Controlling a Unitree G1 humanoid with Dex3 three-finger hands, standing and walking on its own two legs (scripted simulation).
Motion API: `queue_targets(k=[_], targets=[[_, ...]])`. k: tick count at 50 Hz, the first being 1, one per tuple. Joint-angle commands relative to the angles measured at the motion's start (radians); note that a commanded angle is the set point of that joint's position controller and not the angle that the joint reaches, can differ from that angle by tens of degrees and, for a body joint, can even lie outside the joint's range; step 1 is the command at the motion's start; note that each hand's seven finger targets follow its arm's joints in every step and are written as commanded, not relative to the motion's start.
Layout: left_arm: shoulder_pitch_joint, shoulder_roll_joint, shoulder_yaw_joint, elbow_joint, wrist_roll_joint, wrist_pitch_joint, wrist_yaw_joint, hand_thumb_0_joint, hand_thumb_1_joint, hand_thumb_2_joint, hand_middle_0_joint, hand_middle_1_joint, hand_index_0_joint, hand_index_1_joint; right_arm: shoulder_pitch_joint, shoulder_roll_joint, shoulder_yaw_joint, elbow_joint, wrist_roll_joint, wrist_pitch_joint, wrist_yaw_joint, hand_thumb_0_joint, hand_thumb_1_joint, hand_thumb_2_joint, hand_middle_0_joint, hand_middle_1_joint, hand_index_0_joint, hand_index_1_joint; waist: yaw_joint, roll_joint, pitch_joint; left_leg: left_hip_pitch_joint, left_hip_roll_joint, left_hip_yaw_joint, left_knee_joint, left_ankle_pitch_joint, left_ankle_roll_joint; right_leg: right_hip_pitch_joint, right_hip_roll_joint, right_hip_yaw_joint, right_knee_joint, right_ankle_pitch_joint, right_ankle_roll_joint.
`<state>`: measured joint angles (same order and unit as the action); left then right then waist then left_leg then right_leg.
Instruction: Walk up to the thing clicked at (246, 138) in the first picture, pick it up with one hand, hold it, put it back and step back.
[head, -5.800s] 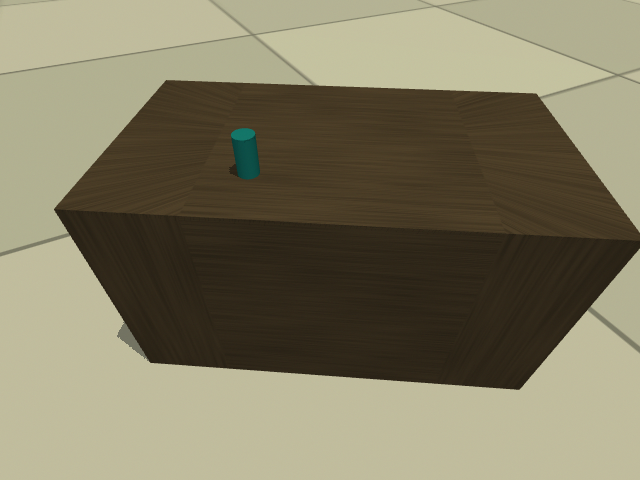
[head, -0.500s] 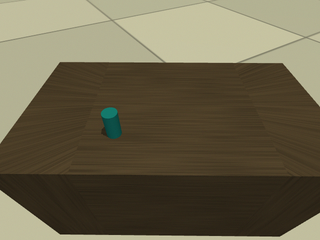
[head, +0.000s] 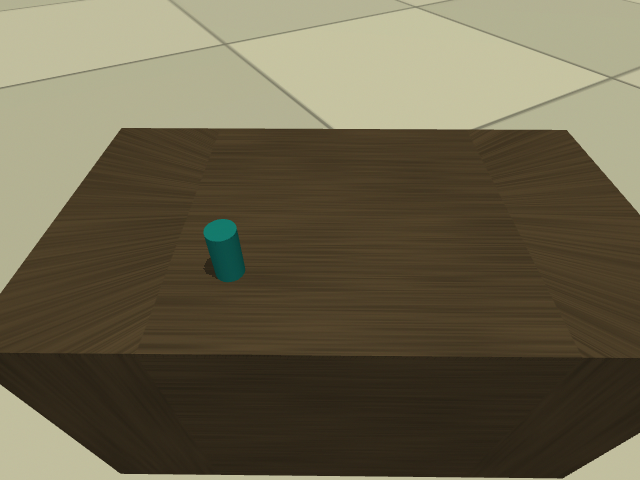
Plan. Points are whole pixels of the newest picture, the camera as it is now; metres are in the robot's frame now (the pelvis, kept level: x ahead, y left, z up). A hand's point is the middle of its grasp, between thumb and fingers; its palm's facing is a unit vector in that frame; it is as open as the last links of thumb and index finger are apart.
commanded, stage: stand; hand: left
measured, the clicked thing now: (225, 251) +0.53 +0.18 -0.03
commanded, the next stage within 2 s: rise first in 0.26 s
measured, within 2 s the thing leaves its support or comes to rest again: neither
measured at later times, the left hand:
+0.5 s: hand out of the picture +0.13 +0.24 -0.14, palm faces +0.10 -0.94 -0.32, open 8.7 cm
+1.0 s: hand (107, 461) +0.19 +0.27 -0.03, palm faces +0.27 -0.90 -0.34, open 17.2 cm
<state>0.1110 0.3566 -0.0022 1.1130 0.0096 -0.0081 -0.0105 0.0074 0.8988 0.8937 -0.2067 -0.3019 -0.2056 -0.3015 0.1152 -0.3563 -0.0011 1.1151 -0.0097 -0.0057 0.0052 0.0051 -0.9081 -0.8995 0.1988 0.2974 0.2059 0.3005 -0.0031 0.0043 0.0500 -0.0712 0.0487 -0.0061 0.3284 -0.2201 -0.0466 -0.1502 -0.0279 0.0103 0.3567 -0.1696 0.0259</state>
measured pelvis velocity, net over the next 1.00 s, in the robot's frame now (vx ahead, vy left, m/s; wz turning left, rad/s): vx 0.01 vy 0.01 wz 0.01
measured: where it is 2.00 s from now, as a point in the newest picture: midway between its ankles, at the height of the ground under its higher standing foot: outside the picture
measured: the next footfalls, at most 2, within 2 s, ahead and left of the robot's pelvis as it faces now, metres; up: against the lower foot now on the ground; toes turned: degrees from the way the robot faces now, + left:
none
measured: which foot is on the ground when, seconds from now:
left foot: down 0.00-1.00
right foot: down 0.00-1.00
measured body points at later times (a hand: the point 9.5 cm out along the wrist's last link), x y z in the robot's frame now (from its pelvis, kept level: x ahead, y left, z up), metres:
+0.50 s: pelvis -0.02 +0.00 -0.01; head +0.02 +0.00 +0.44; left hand +0.12 +0.29 -0.12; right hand +0.11 -0.29 -0.13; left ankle -0.02 +0.15 -0.75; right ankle +0.02 -0.14 -0.75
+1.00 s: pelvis +0.01 +0.01 +0.00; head +0.01 +0.01 +0.45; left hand +0.17 +0.31 -0.01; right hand +0.17 -0.25 -0.08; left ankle -0.03 +0.15 -0.75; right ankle +0.02 -0.14 -0.75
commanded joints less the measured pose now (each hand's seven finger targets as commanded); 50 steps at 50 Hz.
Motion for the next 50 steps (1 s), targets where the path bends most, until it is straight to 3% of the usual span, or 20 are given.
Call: queue_targets(k=[1,17,18,19,20,21,22,23,25,26,28,29,33,36,38,40,43,44,49,50], targets=[[-0.032,0.215,0.043,-0.053,-0.002,-0.021,0.017,0.000,0.900,0.900,-0.200,-0.300,-0.200,-0.301,-0.029,-0.218,-0.045,-0.054,0.000,-0.015,-0.011,0.000,-0.900,-0.900,0.200,0.300,0.200,0.300,0.004,-0.001,-0.073,-0.016,0.084,-0.052,-0.050,0.150,0.054,0.040,-0.098,0.071,-0.044,0.174,-0.041],[-0.036,0.214,0.044,-0.057,-0.002,-0.020,0.016,0.000,0.900,0.900,-0.200,-0.300,-0.200,-0.301,-0.016,-0.210,-0.045,-0.054,-0.001,-0.015,-0.010,0.000,-0.900,-0.900,0.200,0.300,0.200,0.300,0.002,-0.007,-0.053,-0.044,0.082,-0.052,-0.062,0.124,0.056,0.051,-0.099,0.069,-0.043,0.157,-0.045],[-0.027,0.217,0.045,-0.054,-0.002,-0.019,0.017,0.000,0.820,0.820,-0.120,-0.220,-0.120,-0.221,-0.022,-0.212,-0.046,-0.054,0.000,-0.014,-0.009,0.000,-0.820,-0.820,0.120,0.220,0.120,0.220,0.006,-0.004,-0.050,-0.038,0.080,-0.054,-0.064,0.111,0.054,0.038,-0.095,0.068,-0.047,0.135,-0.044],[-0.377,0.013,0.013,-0.405,-0.075,-0.097,0.023,0.000,0.740,0.740,-0.040,-0.140,-0.040,-0.141,-0.373,-0.025,-0.012,-0.405,0.097,-0.139,-0.023,0.000,-0.740,-0.740,0.045,0.140,0.049,0.140,-0.027,0.029,-0.102,-0.179,-0.060,0.057,0.066,0.066,0.042,-0.066,0.010,-0.035,0.031,0.040,-0.024],[-0.347,0.111,0.038,-0.445,-0.111,-0.138,0.052,0.000,0.660,0.660,-0.068,-0.060,-0.036,-0.080,-0.352,-0.059,-0.009,-0.447,0.110,-0.156,-0.039,0.000,-0.660,-0.660,0.045,0.060,0.049,0.060,0.018,-0.060,-0.125,-0.138,-0.054,0.048,0.028,0.010,0.050,0.007,0.007,-0.038,-0.006,-0.032,-0.020],[-0.235,0.191,0.084,-0.325,-0.103,-0.132,0.067,0.000,0.580,0.580,-0.070,-0.049,-0.036,-0.085,-0.254,-0.156,-0.067,-0.330,0.102,-0.146,-0.059,0.000,-0.580,-0.580,0.045,0.053,0.048,0.053,-0.012,-0.027,-0.060,-0.137,-0.060,0.058,0.012,-0.047,0.050,-0.032,0.008,-0.037,-0.022,-0.082,-0.023],[-0.139,0.234,0.149,-0.262,-0.107,-0.118,0.073,0.000,0.500,0.500,-0.076,-0.056,-0.051,-0.082,-0.200,-0.175,-0.103,-0.258,0.099,-0.130,-0.064,0.000,-0.500,-0.500,0.045,0.053,0.049,0.053,0.021,-0.005,-0.026,-0.177,-0.058,0.069,0.033,-0.045,0.042,-0.035,0.014,-0.042,-0.007,-0.087,-0.025],[-0.089,0.210,0.165,-0.267,-0.103,-0.107,0.078,0.000,0.420,0.420,-0.095,-0.072,-0.076,-0.092,-0.198,-0.181,-0.133,-0.246,0.097,-0.130,-0.073,0.000,-0.420,-0.420,0.046,0.052,0.049,0.052,0.022,-0.005,-0.083,-0.176,-0.055,0.066,0.048,0.006,0.039,-0.025,0.018,-0.043,0.007,-0.033,-0.026],[-0.187,0.206,0.155,-0.403,-0.096,-0.133,0.096,0.000,0.260,0.277,-0.085,-0.065,-0.073,-0.078,-0.181,-0.170,-0.143,-0.284,0.084,-0.148,-0.089,0.000,-0.264,-0.260,0.047,0.052,0.049,0.052,0.012,0.010,-0.232,-0.132,-0.050,0.057,0.069,0.089,0.041,0.009,0.014,-0.042,0.046,0.076,-0.022],[-0.091,0.220,0.195,-0.403,-0.085,-0.130,0.101,0.000,0.181,0.267,-0.079,-0.064,-0.069,-0.075,-0.129,-0.173,-0.163,-0.281,0.075,-0.146,-0.092,0.000,-0.233,-0.237,0.047,0.052,0.050,0.052,0.019,0.029,-0.248,-0.123,-0.052,0.054,0.072,0.124,0.042,0.017,0.017,-0.044,0.051,0.109,-0.023],[0.042,0.155,0.211,-0.359,-0.051,-0.112,0.085,0.000,0.049,0.207,-0.082,-0.071,-0.081,-0.071,0.030,-0.128,-0.203,-0.249,0.048,-0.127,-0.079,0.000,-0.105,-0.203,0.048,0.052,0.050,0.052,0.005,0.018,-0.204,-0.148,-0.056,0.056,0.072,0.133,0.047,-0.012,0.022,-0.047,0.042,0.119,-0.028],[0.055,0.143,0.216,-0.403,-0.048,-0.111,0.083,0.000,-0.016,0.183,-0.082,-0.072,-0.082,-0.071,0.051,-0.102,-0.191,-0.263,0.047,-0.122,-0.075,0.000,-0.053,-0.187,0.049,0.051,0.050,0.051,0.017,0.019,-0.216,-0.136,-0.057,0.055,0.065,0.155,0.044,0.005,0.025,-0.053,0.041,0.134,-0.029],[0.050,0.112,0.203,-0.552,-0.053,-0.104,0.081,0.000,-0.223,0.114,-0.074,-0.062,-0.074,-0.060,-0.004,-0.042,-0.150,-0.382,0.054,-0.114,-0.073,0.000,0.142,-0.132,0.050,0.051,0.051,0.051,0.024,-0.001,-0.184,-0.131,-0.059,0.061,0.046,0.158,0.042,-0.004,0.021,-0.059,0.019,0.121,-0.023],[0.027,0.126,0.215,-0.694,-0.056,-0.113,0.087,0.000,-0.385,0.082,-0.067,-0.055,-0.061,-0.060,-0.027,-0.075,-0.161,-0.510,0.051,-0.125,-0.079,0.000,0.277,-0.096,0.050,0.050,0.050,0.050,0.021,0.002,-0.165,-0.130,-0.055,0.060,0.029,0.117,0.040,-0.011,0.022,-0.064,0.007,0.073,-0.023],[-0.002,0.085,0.174,-0.814,-0.056,-0.125,0.087,0.000,-0.469,0.064,-0.064,-0.051,-0.057,-0.059,-0.063,-0.072,-0.150,-0.610,0.050,-0.141,-0.081,0.000,0.343,-0.078,0.051,0.050,0.050,0.050,0.012,0.002,-0.161,-0.121,-0.047,0.053,0.017,0.100,0.041,-0.009,0.028,-0.065,0.009,0.058,-0.026],[0.005,0.111,0.207,-0.879,-0.054,-0.134,0.099,0.000,-0.551,0.049,-0.071,-0.054,-0.062,-0.063,-0.027,-0.068,-0.153,-0.631,0.047,-0.150,-0.087,0.000,0.381,-0.069,0.051,0.050,0.051,0.050,0.017,0.014,-0.148,-0.113,-0.046,0.049,0.014,0.107,0.039,-0.001,0.029,-0.067,0.009,0.061,-0.028],[0.090,0.099,0.220,-0.947,-0.049,-0.140,0.104,0.000,-0.600,0.029,-0.064,-0.052,-0.057,-0.059,0.030,-0.055,-0.155,-0.697,0.040,-0.159,-0.088,0.000,0.447,-0.050,0.052,0.049,0.051,0.049,0.023,0.009,-0.159,-0.090,-0.043,0.048,0.025,0.174,0.037,0.036,0.031,-0.075,0.020,0.118,-0.029],[0.120,0.121,0.246,-0.953,-0.050,-0.139,0.107,0.000,-0.600,0.026,-0.064,-0.051,-0.058,-0.057,0.060,-0.081,-0.183,-0.702,0.040,-0.159,-0.090,0.000,0.452,-0.049,0.051,0.049,0.050,0.049,0.018,0.011,-0.158,-0.082,-0.044,0.048,0.030,0.189,0.037,0.042,0.030,-0.074,0.021,0.133,-0.029],[0.190,0.087,0.240,-1.046,-0.052,-0.140,0.096,0.000,-0.597,0.015,-0.055,-0.038,-0.048,-0.045,0.110,-0.017,-0.160,-0.692,0.037,-0.152,-0.076,0.000,0.481,-0.040,0.052,0.049,0.050,0.049,0.030,0.044,-0.130,-0.073,-0.046,0.053,0.032,0.251,0.030,0.063,0.024,-0.076,0.024,0.189,-0.034],[0.205,0.109,0.268,-1.065,-0.054,-0.141,0.095,0.000,-0.585,0.014,-0.051,-0.037,-0.046,-0.043,0.133,-0.052,-0.196,-0.704,0.036,-0.151,-0.078,0.000,0.493,-0.037,0.052,0.049,0.050,0.049,0.021,0.036,-0.136,-0.067,-0.046,0.055,0.035,0.273,0.029,0.068,0.025,-0.077,0.025,0.213,-0.032]])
